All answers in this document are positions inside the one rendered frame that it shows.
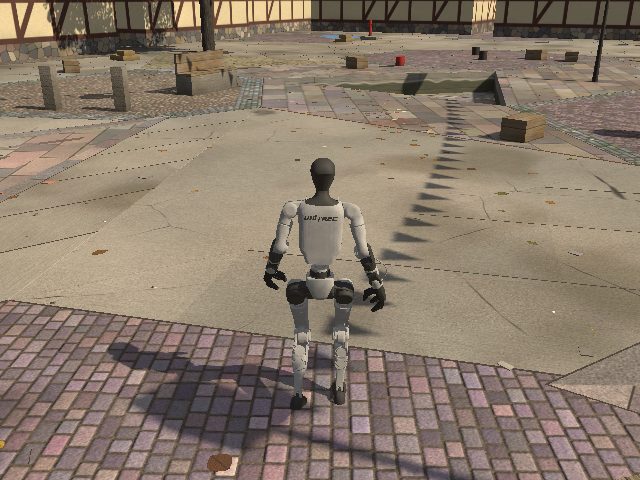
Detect robot right hand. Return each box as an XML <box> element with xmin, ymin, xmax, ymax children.
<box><xmin>363</xmin><ymin>285</ymin><xmax>386</xmax><ymax>312</ymax></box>

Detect right robot shin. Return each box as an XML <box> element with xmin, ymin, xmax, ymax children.
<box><xmin>334</xmin><ymin>327</ymin><xmax>349</xmax><ymax>391</ymax></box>

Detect robot left upper arm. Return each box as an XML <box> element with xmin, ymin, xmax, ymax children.
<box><xmin>272</xmin><ymin>200</ymin><xmax>301</xmax><ymax>254</ymax></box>

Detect robot shin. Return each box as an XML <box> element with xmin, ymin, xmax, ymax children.
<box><xmin>334</xmin><ymin>327</ymin><xmax>349</xmax><ymax>391</ymax></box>
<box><xmin>292</xmin><ymin>328</ymin><xmax>309</xmax><ymax>398</ymax></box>

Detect robot left hand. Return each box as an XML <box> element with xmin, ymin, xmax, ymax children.
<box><xmin>263</xmin><ymin>270</ymin><xmax>287</xmax><ymax>290</ymax></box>

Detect robot right upper arm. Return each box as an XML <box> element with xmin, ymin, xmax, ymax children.
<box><xmin>342</xmin><ymin>202</ymin><xmax>370</xmax><ymax>259</ymax></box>

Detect left robot shin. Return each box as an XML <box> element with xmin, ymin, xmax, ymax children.
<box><xmin>292</xmin><ymin>328</ymin><xmax>309</xmax><ymax>398</ymax></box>

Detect robot right forearm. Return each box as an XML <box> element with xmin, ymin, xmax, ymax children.
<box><xmin>360</xmin><ymin>243</ymin><xmax>383</xmax><ymax>289</ymax></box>

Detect robot left forearm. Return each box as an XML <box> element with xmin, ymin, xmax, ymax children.
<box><xmin>265</xmin><ymin>238</ymin><xmax>283</xmax><ymax>274</ymax></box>

